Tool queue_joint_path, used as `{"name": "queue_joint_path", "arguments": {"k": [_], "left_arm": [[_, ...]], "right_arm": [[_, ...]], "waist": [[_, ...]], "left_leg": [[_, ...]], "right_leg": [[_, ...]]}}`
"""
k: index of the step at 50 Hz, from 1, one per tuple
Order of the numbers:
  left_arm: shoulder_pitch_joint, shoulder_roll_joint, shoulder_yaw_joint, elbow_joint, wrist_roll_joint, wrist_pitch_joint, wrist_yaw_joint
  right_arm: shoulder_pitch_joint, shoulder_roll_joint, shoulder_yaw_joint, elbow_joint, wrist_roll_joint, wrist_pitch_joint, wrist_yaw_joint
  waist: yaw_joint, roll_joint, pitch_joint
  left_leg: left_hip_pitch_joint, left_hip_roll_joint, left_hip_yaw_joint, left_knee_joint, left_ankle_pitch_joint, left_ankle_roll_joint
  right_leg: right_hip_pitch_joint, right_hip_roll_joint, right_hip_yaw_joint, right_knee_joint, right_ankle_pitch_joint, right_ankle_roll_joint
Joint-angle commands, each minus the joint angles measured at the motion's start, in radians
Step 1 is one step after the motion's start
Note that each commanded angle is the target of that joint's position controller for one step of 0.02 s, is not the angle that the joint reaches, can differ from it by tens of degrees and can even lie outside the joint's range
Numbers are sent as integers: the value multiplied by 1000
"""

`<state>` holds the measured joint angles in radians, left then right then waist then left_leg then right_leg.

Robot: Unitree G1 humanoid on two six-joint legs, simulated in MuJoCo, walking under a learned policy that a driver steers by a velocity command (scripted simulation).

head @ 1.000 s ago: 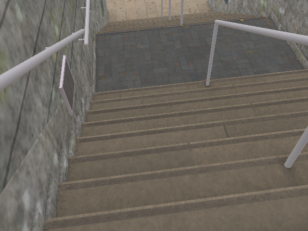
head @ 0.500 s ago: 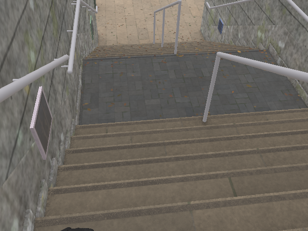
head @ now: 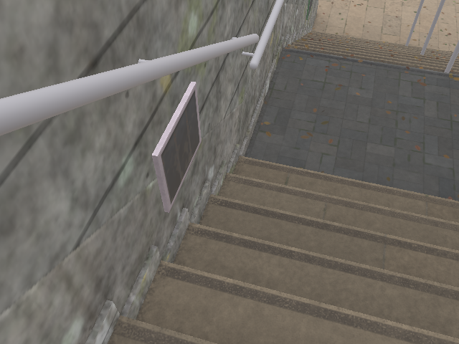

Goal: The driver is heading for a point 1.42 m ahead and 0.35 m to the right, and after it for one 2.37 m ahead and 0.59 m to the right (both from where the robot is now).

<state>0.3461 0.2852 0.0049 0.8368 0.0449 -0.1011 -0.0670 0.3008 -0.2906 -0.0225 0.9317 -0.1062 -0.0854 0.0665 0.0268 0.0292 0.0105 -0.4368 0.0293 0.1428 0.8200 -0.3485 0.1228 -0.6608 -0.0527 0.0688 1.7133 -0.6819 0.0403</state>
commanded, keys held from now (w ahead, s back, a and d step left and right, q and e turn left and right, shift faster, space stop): e+shift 0.50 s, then q+shift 0.50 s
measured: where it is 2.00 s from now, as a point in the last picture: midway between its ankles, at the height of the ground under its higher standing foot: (325, 293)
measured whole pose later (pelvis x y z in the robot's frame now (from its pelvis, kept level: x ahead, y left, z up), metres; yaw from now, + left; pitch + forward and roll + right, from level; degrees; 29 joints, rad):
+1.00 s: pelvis +0.28 -0.04 -0.15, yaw -13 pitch +3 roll -2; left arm 0.24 0.28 0.04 0.67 0.05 -0.05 0.08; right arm 0.45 -0.26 -0.03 0.73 -0.03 -0.06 0.03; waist -0.06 0.01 -0.07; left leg -0.47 -0.13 -0.11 0.73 -0.29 0.08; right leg -0.72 0.08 0.12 1.36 -0.53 0.07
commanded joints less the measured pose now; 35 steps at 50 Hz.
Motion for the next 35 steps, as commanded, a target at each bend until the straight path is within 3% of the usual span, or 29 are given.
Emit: {"name": "queue_joint_path", "arguments": {"k": [1,2,3,4,5,6,8,9,10,11,12,13,14,15,16,17,18,19,20,21,22,23,24,27,30,32,33,34,35], "left_arm": [[57,44,2,-60,41,-8,-13],[153,6,-5,-6,23,21,-31],[192,6,-3,17,47,28,-44],[260,36,17,27,36,18,-27],[128,72,37,-37,82,8,-7],[-94,96,31,-96,79,13,12],[-248,16,9,-143,66,14,36],[-249,-17,2,-146,61,12,45],[-329,37,15,-184,46,-6,36],[-305,88,37,-160,46,-17,35],[-156,134,66,-119,46,-26,47],[-85,15,57,-6,88,10,34],[90,84,94,16,59,9,26],[367,143,142,111,58,10,32],[480,247,170,94,59,19,54],[444,316,170,35,69,28,42],[411,283,149,33,99,20,24],[305,221,125,6,83,24,-4],[225,176,105,-1,43,15,-24],[100,171,90,-64,7,3,-52],[43,150,78,-75,15,-3,-62],[-98,114,60,-106,-4,-17,-44],[-108,143,62,-125,4,-25,-27],[15,157,52,-113,32,-34,24],[-47,151,28,-112,8,-3,-28],[-42,137,17,-91,-40,7,-62],[-10,19,11,-109,-83,76,33],[69,174,26,-60,-39,43,-36],[2,190,43,-81,-64,38,-49]], "right_arm": [[-77,-57,10,-95,11,-31,-16],[-104,-141,-12,-87,-9,-42,2],[-107,-260,-55,-84,-18,-53,4],[-154,-249,-60,-125,-44,-59,-4],[-184,-222,-59,-175,-40,-72,-35],[-72,-137,-41,-113,-22,-69,-67],[216,-44,-18,-2,28,-41,-123],[263,-30,-20,-7,27,-26,-143],[315,-25,-28,-32,54,-23,-171],[313,-34,-32,-39,78,-17,-179],[165,-67,-39,-92,83,-15,-156],[230,-40,-20,-33,14,-25,-133],[131,-136,-38,-62,-1,-18,-101],[-10,-211,-43,-84,-81,-4,-52],[-42,-60,-12,-180,-52,-9,2],[-66,56,29,-259,29,-20,26],[-105,12,28,-281,72,-43,5],[-74,-103,-4,-277,84,-45,-21],[-147,-146,-17,-314,72,-34,-58],[27,-96,-5,-306,59,-27,-101],[81,-93,2,-281,61,-2,-114],[84,-79,16,-262,43,15,-107],[76,-54,18,-281,40,24,-101],[42,-29,27,-275,51,30,-43],[115,11,49,-196,34,83,39],[115,-25,29,-169,66,78,52],[-63,45,57,-244,130,107,-25],[-21,-60,20,-188,84,80,17],[9,-54,16,-200,81,60,10]], "waist": [[90,38,9],[128,50,-22],[130,37,-114],[142,8,-124],[84,16,-137],[-48,48,-69],[-173,44,-38],[-190,31,-55],[-252,-42,-50],[-229,-68,-14],[-99,-128,-33],[-116,-3,105],[7,-29,52],[191,-109,-2],[204,-242,-304],[197,-204,-490],[175,-89,-343],[103,-66,-250],[30,-79,-47],[-102,-192,-63],[-153,-144,39],[-158,-49,-5],[-167,-47,-9],[-114,-20,-100],[-132,-46,-80],[-113,-79,-52],[-1,-78,-212],[5,-137,35],[-24,-112,-24]], "left_leg": [[-165,370,-211,-240,1027,157],[-299,373,-226,-215,1018,189],[-353,330,-161,-163,850,158],[-334,366,-178,-127,767,137],[-140,377,-137,-77,708,117],[181,498,-244,-18,513,51],[420,545,-340,91,435,7],[443,476,-289,149,342,-7],[483,320,-152,220,249,-53],[464,217,-76,310,99,-118],[232,127,8,459,76,-158],[-3,130,65,289,-96,-129],[-65,113,69,445,-29,-147],[-262,68,33,759,-329,-182],[-444,-5,-68,1127,-601,-175],[-636,8,-212,1312,-580,-187],[-781,44,-218,1347,-560,-229],[-761,62,-181,1291,-528,-243],[-785,67,-135,1152,-388,-213],[-600,85,-268,1096,-274,-220],[-530,71,-263,1125,-245,-222],[-433,87,-278,944,-1,-218],[-421,66,-226,964,44,-214],[-363,56,-181,577,259,-224],[-123,107,-196,374,363,-257],[-25,97,-187,206,294,-276],[47,-8,-93,-31,-53,-182],[-82,80,-188,87,249,-234],[-107,104,-255,-56,281,-232]], "right_leg": [[-43,-115,-12,-507,411,46],[152,-79,-30,-461,496,62],[303,-4,-88,-363,533,46],[312,12,-73,-302,584,35],[142,-18,-80,-424,546,19],[-214,-140,81,-643,684,31],[-400,-189,59,-879,684,12],[-346,-140,-32,-971,742,-11],[-361,-94,-118,-1037,781,-59],[-303,-87,-119,-1132,1028,-109],[34,-54,-150,-1240,1261,-178],[300,103,-393,-1403,1091,-45],[585,106,-312,-1435,1079,-66],[969,58,-236,-1400,1227,-156],[1309,-88,-26,-1138,1517,-296],[1444,-327,302,-1062,1835,-429],[1309,-366,272,-1028,1889,-419],[1079,-331,226,-1027,1771,-394],[755,-223,238,-1169,1326,-246],[454,-350,411,-1229,1252,-403],[206,-349,470,-1312,1061,-440],[69,-215,334,-1334,855,-389],[25,-159,340,-1326,831,-362],[164,-87,133,-1205,1167,-248],[38,-109,155,-1227,827,-240],[96,-134,213,-1249,619,-182],[331,-146,115,-1269,741,-183],[311,-208,323,-1290,599,-203],[404,-228,334,-1234,578,-245]]}}
Keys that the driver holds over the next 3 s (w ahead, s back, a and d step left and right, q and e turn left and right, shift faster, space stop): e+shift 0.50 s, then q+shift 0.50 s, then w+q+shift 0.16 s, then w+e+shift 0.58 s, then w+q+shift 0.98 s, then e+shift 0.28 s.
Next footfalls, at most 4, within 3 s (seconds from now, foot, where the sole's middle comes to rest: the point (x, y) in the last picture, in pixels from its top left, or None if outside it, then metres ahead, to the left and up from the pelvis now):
0.16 right None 0.19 -0.17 -0.76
0.30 right None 0.24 -0.19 -0.90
0.70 left None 0.38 0.01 -0.90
1.72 right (334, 334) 0.61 -0.30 -1.07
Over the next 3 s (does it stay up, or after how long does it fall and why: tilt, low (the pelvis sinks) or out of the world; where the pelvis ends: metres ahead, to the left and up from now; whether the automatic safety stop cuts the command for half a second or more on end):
stays up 1.48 -0.51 -0.82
